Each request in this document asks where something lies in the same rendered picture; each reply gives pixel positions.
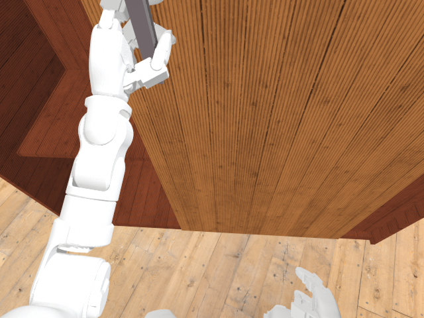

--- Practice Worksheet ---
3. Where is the handle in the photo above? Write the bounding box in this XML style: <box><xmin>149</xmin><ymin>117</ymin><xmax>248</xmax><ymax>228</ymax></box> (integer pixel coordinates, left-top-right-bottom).
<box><xmin>125</xmin><ymin>0</ymin><xmax>164</xmax><ymax>84</ymax></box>

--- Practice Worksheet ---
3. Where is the robot left hand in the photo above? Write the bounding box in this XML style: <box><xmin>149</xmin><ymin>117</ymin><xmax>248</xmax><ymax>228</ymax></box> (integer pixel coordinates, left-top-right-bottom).
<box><xmin>89</xmin><ymin>0</ymin><xmax>176</xmax><ymax>103</ymax></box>

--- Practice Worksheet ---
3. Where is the robot right hand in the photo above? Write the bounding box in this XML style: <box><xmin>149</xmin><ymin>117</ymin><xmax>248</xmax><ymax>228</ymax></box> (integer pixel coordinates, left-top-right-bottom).
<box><xmin>291</xmin><ymin>267</ymin><xmax>341</xmax><ymax>318</ymax></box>

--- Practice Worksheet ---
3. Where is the left robot upper arm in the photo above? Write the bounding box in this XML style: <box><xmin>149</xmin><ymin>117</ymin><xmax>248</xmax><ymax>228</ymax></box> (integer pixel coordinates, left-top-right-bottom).
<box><xmin>0</xmin><ymin>252</ymin><xmax>111</xmax><ymax>318</ymax></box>

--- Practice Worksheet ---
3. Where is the wardrobe door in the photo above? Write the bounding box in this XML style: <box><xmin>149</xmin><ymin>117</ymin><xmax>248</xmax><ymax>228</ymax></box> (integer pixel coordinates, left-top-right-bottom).
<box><xmin>350</xmin><ymin>174</ymin><xmax>424</xmax><ymax>232</ymax></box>
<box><xmin>81</xmin><ymin>0</ymin><xmax>424</xmax><ymax>239</ymax></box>

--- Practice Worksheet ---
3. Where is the robot left forearm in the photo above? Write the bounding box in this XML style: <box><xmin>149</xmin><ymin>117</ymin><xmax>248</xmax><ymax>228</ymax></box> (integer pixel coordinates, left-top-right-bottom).
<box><xmin>29</xmin><ymin>95</ymin><xmax>133</xmax><ymax>305</ymax></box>

